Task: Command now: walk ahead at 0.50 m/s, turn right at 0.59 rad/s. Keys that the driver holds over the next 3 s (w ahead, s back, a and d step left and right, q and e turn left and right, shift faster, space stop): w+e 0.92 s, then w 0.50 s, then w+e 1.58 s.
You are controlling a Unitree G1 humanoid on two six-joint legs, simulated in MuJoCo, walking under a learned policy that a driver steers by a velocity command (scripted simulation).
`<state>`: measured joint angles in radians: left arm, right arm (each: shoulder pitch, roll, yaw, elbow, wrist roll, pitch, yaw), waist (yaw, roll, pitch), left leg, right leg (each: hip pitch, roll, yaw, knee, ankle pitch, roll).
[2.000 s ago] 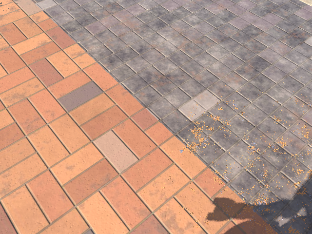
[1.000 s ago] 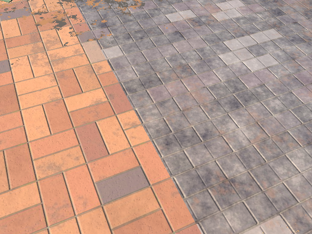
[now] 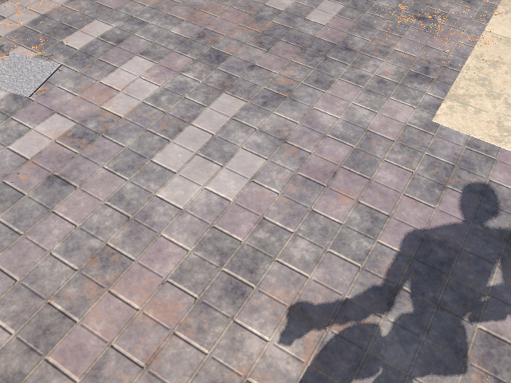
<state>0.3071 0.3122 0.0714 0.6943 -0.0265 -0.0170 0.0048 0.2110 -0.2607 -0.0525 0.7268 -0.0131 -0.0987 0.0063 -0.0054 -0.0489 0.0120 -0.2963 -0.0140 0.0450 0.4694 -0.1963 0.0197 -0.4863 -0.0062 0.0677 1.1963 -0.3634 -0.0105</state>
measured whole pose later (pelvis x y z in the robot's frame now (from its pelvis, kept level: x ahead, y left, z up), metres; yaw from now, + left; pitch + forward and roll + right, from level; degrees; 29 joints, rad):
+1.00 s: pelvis +0.54 -0.13 +0.00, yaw -35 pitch +1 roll +1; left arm 0.31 0.31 0.07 0.69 -0.03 -0.02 0.01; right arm 0.21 -0.27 -0.05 0.75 -0.01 -0.10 0.02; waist -0.01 -0.04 0.02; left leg -0.29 -0.02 0.04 0.46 -0.19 0.02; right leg -0.48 0.00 0.08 1.18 -0.37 -0.02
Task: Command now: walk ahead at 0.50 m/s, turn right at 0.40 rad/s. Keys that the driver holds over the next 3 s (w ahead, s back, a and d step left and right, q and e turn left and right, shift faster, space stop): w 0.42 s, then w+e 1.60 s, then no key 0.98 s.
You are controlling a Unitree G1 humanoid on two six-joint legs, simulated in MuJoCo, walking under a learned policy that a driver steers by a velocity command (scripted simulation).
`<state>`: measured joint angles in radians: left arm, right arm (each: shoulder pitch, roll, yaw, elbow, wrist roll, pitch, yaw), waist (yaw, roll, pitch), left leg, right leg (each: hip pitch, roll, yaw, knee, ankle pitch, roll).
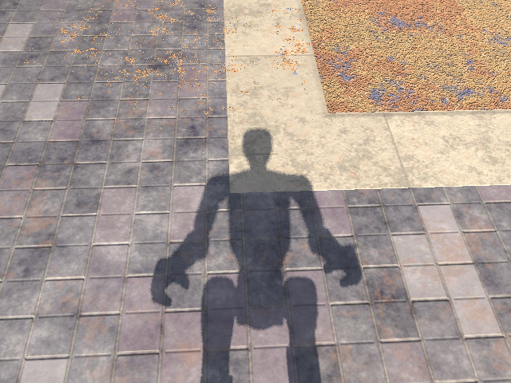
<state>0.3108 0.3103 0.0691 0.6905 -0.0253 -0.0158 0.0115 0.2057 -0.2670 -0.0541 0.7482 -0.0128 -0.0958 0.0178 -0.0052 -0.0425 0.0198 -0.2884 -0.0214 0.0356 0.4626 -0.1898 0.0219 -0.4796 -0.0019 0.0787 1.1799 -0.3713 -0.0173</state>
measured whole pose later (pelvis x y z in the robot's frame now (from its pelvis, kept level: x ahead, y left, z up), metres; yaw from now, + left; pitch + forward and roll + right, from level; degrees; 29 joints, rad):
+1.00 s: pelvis +0.54 -0.05 +0.00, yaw -19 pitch +1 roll +1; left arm 0.31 0.31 0.08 0.75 -0.03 -0.02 0.01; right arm 0.20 -0.26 -0.05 0.81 -0.01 -0.09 0.02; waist -0.01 -0.04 0.03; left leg -0.25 -0.01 0.08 0.41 -0.18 0.02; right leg -0.52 -0.05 0.05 1.15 -0.34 -0.02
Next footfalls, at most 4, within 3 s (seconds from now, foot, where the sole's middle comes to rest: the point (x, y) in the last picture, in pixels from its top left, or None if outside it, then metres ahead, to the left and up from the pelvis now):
0.34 right None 0.33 -0.16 -0.77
0.82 left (245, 330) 0.64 0.04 -0.77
1.34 right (366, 283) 0.78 -0.32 -0.77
1.82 left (360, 191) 1.14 -0.35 -0.77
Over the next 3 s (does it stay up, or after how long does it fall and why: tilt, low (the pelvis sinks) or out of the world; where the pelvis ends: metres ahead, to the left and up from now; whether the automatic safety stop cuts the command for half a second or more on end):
stays up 1.14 -0.58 0.00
